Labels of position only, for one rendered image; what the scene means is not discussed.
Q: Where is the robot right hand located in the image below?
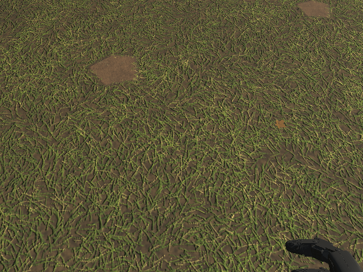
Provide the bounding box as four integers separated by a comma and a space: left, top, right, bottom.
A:
285, 237, 363, 272

